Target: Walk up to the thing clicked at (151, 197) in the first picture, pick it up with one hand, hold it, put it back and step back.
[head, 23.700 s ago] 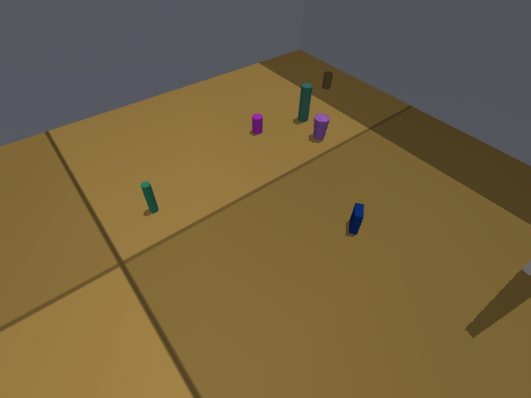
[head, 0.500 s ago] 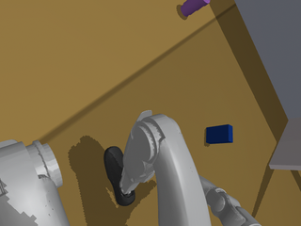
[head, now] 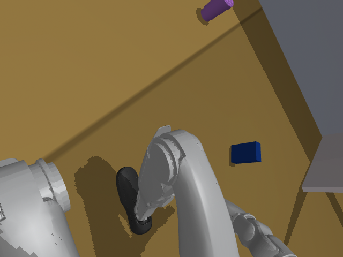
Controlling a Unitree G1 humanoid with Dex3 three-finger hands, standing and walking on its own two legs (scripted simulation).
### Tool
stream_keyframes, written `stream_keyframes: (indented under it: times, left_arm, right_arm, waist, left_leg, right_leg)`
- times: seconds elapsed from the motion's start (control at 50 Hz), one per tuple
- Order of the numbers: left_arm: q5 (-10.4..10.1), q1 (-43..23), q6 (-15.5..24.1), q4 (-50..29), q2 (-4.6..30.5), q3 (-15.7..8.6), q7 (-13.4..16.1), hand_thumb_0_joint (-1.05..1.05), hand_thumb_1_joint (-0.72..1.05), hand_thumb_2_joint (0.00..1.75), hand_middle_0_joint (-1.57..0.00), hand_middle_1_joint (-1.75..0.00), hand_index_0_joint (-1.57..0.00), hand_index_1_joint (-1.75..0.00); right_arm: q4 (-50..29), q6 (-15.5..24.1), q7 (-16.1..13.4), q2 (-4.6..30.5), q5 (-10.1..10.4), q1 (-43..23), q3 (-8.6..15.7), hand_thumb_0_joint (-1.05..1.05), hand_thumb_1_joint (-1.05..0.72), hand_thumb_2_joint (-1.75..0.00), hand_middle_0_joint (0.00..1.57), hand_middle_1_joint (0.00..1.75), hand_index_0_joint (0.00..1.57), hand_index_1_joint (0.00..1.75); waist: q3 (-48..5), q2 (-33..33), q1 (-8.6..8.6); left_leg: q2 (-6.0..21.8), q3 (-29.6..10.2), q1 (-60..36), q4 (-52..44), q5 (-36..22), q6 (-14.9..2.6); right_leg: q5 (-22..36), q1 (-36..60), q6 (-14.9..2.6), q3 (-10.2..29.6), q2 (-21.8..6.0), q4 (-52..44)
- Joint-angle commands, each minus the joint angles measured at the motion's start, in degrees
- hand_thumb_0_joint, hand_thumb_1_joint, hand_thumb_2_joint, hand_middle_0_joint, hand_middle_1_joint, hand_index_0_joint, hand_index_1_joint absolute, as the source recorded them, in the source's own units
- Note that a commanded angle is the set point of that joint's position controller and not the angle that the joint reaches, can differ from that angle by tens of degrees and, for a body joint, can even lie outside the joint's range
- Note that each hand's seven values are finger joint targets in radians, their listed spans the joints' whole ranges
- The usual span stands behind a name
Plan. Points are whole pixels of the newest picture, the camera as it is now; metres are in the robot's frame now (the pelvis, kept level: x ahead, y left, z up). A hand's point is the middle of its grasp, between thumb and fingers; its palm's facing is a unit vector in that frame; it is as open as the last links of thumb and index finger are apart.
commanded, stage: withdraw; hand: left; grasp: from the side
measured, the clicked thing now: out of the picture +0.45 +0.30 -0.21
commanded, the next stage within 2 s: rise in 0.38 s
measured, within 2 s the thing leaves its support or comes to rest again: neither
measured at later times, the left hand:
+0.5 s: hand out of the picture +0.43 +0.37 -0.09, palm faces +0.37 -0.93 -0.07, open 17.2 cm
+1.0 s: hand out of the picture +0.33 +0.40 +0.03, palm faces +0.33 -0.80 -0.50, open 17.2 cm
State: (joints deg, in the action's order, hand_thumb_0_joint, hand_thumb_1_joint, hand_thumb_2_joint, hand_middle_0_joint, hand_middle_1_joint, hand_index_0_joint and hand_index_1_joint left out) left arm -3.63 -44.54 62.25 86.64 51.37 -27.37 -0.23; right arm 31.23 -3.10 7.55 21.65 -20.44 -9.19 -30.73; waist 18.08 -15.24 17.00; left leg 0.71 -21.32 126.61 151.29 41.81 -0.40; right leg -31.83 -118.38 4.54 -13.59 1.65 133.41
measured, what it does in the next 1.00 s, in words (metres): rises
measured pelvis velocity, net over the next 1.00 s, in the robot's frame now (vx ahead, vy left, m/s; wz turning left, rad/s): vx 0.01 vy -0.01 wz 0.18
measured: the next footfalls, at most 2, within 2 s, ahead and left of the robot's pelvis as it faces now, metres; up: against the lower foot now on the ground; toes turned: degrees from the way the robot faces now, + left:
none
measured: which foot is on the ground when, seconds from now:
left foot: down 0.00-1.00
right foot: down 0.00-1.00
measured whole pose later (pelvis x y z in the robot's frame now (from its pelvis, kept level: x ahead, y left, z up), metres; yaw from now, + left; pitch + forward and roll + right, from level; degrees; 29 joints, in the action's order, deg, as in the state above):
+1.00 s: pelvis +0.01 -0.01 +0.11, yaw +10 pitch +32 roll -7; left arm 6.0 -24.1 10.6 43.4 36.0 -22.6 -2.1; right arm 33.9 -9.8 2.9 15.8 0.2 6.1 -2.0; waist -6.8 0.8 3.5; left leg 2.0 -4.9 119.7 126.0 39.2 -1.3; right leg -34.4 -117.7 2.7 -2.0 -2.2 119.6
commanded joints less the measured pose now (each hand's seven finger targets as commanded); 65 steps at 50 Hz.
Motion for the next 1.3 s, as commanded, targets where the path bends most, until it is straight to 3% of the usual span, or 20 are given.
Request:
stream_keyframes:
  times: [0.0, 0.1, 0.22, 0.24, 0.3, 0.38, 0.48, 0.5, 0.52, 0.64, 0.7, 0.78, 0.86, 0.96, 1.04, 1.14, 1.22, 1.24, 1.26, 1.28]
  left_arm:
    - [-0.5, -12.8, 4.0, -7.0, 8.2, -0.2, 0.0, 0.00, -0.36, 0.23, -0.39, -0.28, -0.38, -0.28]
    - [0.0, -13.6, 4.4, -9.5, 11.3, -1.7, 0.3, 0.00, -0.42, 0.16, -0.18, -0.14, -0.17, -0.14]
    - [0.0, -9.9, 1.7, -18.6, 18.0, -8.6, -1.6, 0.00, -0.53, 0.08, -0.11, -0.06, -0.10, -0.06]
    - [-0.1, -11.6, 0.9, -20.8, 18.2, -8.2, -2.6, 0.00, -0.53, 0.07, -0.11, -0.05, -0.11, -0.06]
    - [-0.9, -9.3, -3.1, -25.4, 16.1, -8.3, -5.9, 0.00, -0.56, 0.07, -0.12, -0.06, -0.11, -0.07]
    - [-2.4, -5.9, -9.3, -26.2, 7.1, -1.9, -11.0, 0.00, -0.58, 0.07, -0.10, -0.08, -0.11, -0.07]
    - [-6.0, -6.4, -14.3, -27.6, 1.2, -0.3, -14.6, 0.00, -0.53, 0.08, -0.05, -0.01, -0.03, -0.02]
    - [4.6, -2.4, -18.3, -21.6, 11.5, -2.3, -11.2, 0.00, -0.59, 0.09, -0.08, -0.07, -0.07, -0.08]
    - [3.7, -7.8, -19.5, -27.3, 8.9, -1.3, -10.7, 0.00, -0.58, 0.10, -0.08, -0.07, -0.07, -0.08]
    - [8.6, -9.7, -29.0, -39.1, 18.7, -6.9, -7.1, 0.00, -0.53, 0.12, -0.07, -0.08, -0.07, -0.08]
    - [9.6, -5.7, -33.7, -39.1, 15.4, -6.2, -5.3, 0.00, -0.51, 0.08, -0.06, -0.07, -0.06, -0.07]
    - [10.3, -0.2, -39.4, -38.6, 4.7, -1.4, -4.4, 0.00, -0.50, 0.09, -0.07, -0.07, -0.07, -0.08]
    - [9.6, 5.6, -45.2, -43.8, -1.9, 2.7, -3.1, 0.00, -0.52, 0.08, -0.08, -0.08, -0.08, -0.08]
    - [8.1, 14.3, -51.5, -62.2, -2.0, 3.4, 0.0, 0.00, -0.50, 0.09, -0.07, -0.08, -0.07, -0.08]
    - [7.2, 22.8, -55.3, -73.1, -0.9, 1.0, 3.0, 0.00, -0.49, 0.10, -0.07, -0.08, -0.07, -0.08]
    - [6.6, 30.5, -58.6, -71.2, -9.3, 5.0, 5.5, 0.00, -0.53, 0.07, -0.06, -0.06, -0.05, -0.06]
    - [5.5, 35.7, -60.6, -71.6, -14.9, 8.3, 6.6, 0.00, -0.54, 0.06, -0.05, -0.06, -0.05, -0.06]
    - [5.6, 40.7, -62.0, -66.7, -18.2, 10.7, 6.5, 0.00, -0.56, 0.05, -0.05, -0.05, -0.05, -0.05]
    - [5.2, 36.6, -62.1, -71.9, -17.8, 11.0, 6.8, 0.00, -0.55, 0.06, -0.05, -0.06, -0.05, -0.06]
    - [5.2, 39.6, -62.9, -70.6, -19.0, 11.5, 7.1, 0.00, -0.55, 0.05, -0.05, -0.05, -0.05, -0.05]
  right_arm:
    - [-0.2, -0.6, -1.0, 20.9, -0.1, 3.2, 6.5, 0.00, -0.92, -0.90, 0.20, 0.30, 0.20, 0.30]
    - [-0.5, -0.7, -1.1, 21.2, -0.1, 2.9, 6.5, 0.00, -0.90, -0.90, 0.20, 0.30, 0.20, 0.30]
    - [-0.1, -1.6, -1.6, 21.0, 0.7, 5.1, 8.7, 0.00, -0.91, -0.90, 0.20, 0.30, 0.20, 0.30]
    - [-0.2, -1.7, -1.7, 21.0, 1.1, 5.2, 9.2, 0.00, -0.92, -0.91, 0.20, 0.30, 0.20, 0.30]
    - [-0.2, -2.1, -2.2, 20.3, 2.7, 7.3, 11.5, 0.00, -0.92, -0.91, 0.20, 0.30, 0.20, 0.30]
    - [0.2, -1.8, -2.7, 19.5, 5.6, 9.7, 15.1, 0.00, -0.91, -0.90, 0.20, 0.30, 0.20, 0.30]
    - [0.9, -0.7, -2.7, 18.5, 8.8, 12.2, 17.7, 0.00, -0.84, -0.90, 0.20, 0.30, 0.20, 0.30]
    - [2.9, -1.6, -2.7, 15.3, 10.5, 13.4, 19.8, 0.00, -0.92, -0.93, 0.20, 0.30, 0.20, 0.30]
    - [1.7, -2.1, -2.7, 15.2, 11.0, 13.7, 20.3, 0.00, -0.95, -0.92, 0.20, 0.30, 0.20, 0.30]
    - [1.4, -4.6, -3.3, 13.5, 14.3, 18.2, 25.1, 0.00, -0.93, -0.90, 0.20, 0.30, 0.20, 0.30]
    - [1.1, -5.2, -4.0, 11.4, 15.5, 18.8, 26.8, 0.00, -0.90, -0.90, 0.20, 0.30, 0.20, 0.30]
    - [0.3, -5.3, -4.3, 10.1, 17.0, 20.3, 30.1, 0.00, -0.90, -0.90, 0.20, 0.30, 0.20, 0.30]
    - [-1.4, -5.1, -4.7, 8.9, 19.2, 21.0, 33.0, 0.00, -0.90, -0.90, 0.20, 0.30, 0.20, 0.30]
    - [-4.7, -4.9, -6.4, 7.3, 22.0, 20.6, 34.8, 0.00, -0.90, -0.90, 0.20, 0.30, 0.20, 0.30]
    - [-6.8, -4.2, -8.6, 5.4, 23.3, 19.9, 34.8, 0.00, -0.90, -0.90, 0.20, 0.30, 0.20, 0.30]
    - [-6.6, -2.3, -11.3, 2.3, 23.1, 19.6, 34.6, 0.00, -0.90, -0.90, 0.20, 0.30, 0.20, 0.30]
    - [-7.0, -0.2, -12.4, 1.1, 23.2, 20.4, 34.3, 0.00, -0.90, -0.90, 0.20, 0.30, 0.20, 0.30]
    - [-7.3, 0.3, -12.7, 0.9, 23.2, 20.3, 34.2, 0.00, -0.90, -0.90, 0.20, 0.30, 0.20, 0.30]
    - [-7.0, 0.7, -12.8, 0.8, 23.1, 20.8, 34.2, 0.00, -0.90, -0.90, 0.20, 0.30, 0.20, 0.30]
    - [-7.2, 1.2, -13.0, 0.6, 23.1, 21.0, 34.1, 0.00, -0.90, -0.90, 0.20, 0.30, 0.20, 0.30]
  waist:
    - [-32.0, 32.2, 7.69]
    - [-31.9, 34.6, 6.77]
    - [-39.5, 40.3, 2.37]
    - [-39.8, 41.4, 2.78]
    - [-43.3, 42.4, 1.29]
    - [-40.7, 39.0, 1.57]
    - [-39.0, 30.6, 0.88]
    - [-42.8, 34.1, -4.77]
    - [-44.7, 35.5, -2.99]
    - [-55.9, 41.6, -7.90]
    - [-55.8, 39.6, -9.13]
    - [-56.0, 36.2, -9.70]
    - [-58.3, 27.5, -10.62]
    - [-62.7, 23.1, -13.85]
    - [-64.1, 23.5, -15.38]
    - [-57.7, 22.9, -13.44]
    - [-56.3, 20.9, -14.17]
    - [-53.8, 19.5, -13.41]
    - [-53.8, 19.6, -12.96]
    - [-53.4, 20.6, -13.69]
  left_leg:
    - [3.4, 4.2, -21.9, -20.3, -8.4, 1.79]
    - [3.6, 3.9, -22.9, -21.2, -8.1, 2.08]
    - [3.9, 5.5, -28.3, -22.3, -13.3, 2.71]
    - [3.9, 5.7, -27.4, -22.9, -12.5, 2.66]
    - [3.7, 6.7, -28.7, -24.3, -14.2, 2.69]
    - [3.1, 7.5, -24.0, -25.5, -10.0, 1.91]
    - [2.2, 7.7, -19.5, -25.0, -6.3, 0.59]
    - [2.1, 10.0, -23.5, -27.8, -7.6, 0.75]
    - [2.4, 9.4, -24.5, -29.0, -6.6, 0.94]
    - [1.9, 12.7, -31.0, -33.5, -8.6, 0.88]
    - [1.3, 14.4, -29.9, -34.7, -9.2, 0.55]
    - [1.1, 14.3, -31.7, -38.7, -8.4, 0.52]
    - [0.3, 15.5, -31.5, -42.7, -4.7, -0.63]
    - [0.4, 15.5, -37.3, -52.0, 1.5, -1.29]
    - [0.6, 16.7, -44.4, -57.1, -2.8, -1.16]
    - [0.4, 18.8, -50.1, -61.7, -10.6, -1.15]
    - [0.2, 19.8, -56.2, -66.8, -14.7, -0.99]
    - [0.3, 19.9, -56.9, -68.0, -16.2, -1.11]
    - [0.3, 19.8, -58.5, -69.5, -16.2, -1.09]
    - [0.3, 19.9, -60.8, -71.5, -17.2, -0.86]
  right_leg:
    - [8.0, 16.7, -4.38, -6.4, 2.9, -7.3]
    - [7.3, 16.1, -4.52, -6.5, 2.7, -6.7]
    - [9.9, 18.0, -4.82, -4.8, 2.3, -6.1]
    - [9.3, 17.4, -4.99, -4.6, 2.2, -5.9]
    - [10.1, 17.0, -5.32, -3.6, 1.8, -6.5]
    - [7.7, 12.6, -5.67, -3.2, 1.4, -7.2]
    - [5.1, 10.1, -5.51, -2.6, 0.9, -8.7]
    - [3.5, 9.1, -6.03, -0.7, 0.5, -10.2]
    - [2.4, 8.2, -6.05, -0.7, 0.4, -10.1]
    - [2.9, 9.9, -6.66, 3.1, -0.1, -11.5]
    - [2.6, 9.2, -6.88, 4.4, -0.2, -13.0]
    - [1.4, 6.9, -7.04, 4.9, -0.9, -15.3]
    - [-1.3, 12.4, -6.67, 6.6, -1.1, -22.4]
    - [-6.1, 22.9, -5.97, 8.5, -1.1, -31.8]
    - [-3.2, 31.5, -5.95, 10.3, -1.4, -37.5]
    - [2.9, 39.0, -5.90, 11.5, -1.7, -45.2]
    - [6.3, 48.0, -5.80, 11.9, -2.0, -52.1]
    - [7.9, 49.5, -5.67, 11.9, -1.9, -53.9]
    - [7.9, 50.7, -5.72, 12.0, -2.0, -55.4]
    - [8.8, 53.2, -5.69, 12.0, -2.1, -56.8]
